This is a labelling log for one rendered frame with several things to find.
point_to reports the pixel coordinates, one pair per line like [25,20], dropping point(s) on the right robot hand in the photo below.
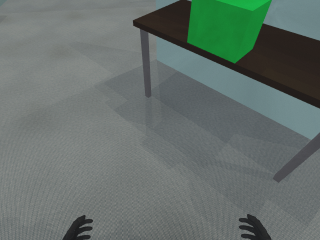
[258,229]

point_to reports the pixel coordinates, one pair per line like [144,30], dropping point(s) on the carton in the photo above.
[226,28]

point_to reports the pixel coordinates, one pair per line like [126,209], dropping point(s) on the table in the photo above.
[284,60]

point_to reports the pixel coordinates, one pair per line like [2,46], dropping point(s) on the left robot hand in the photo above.
[74,230]

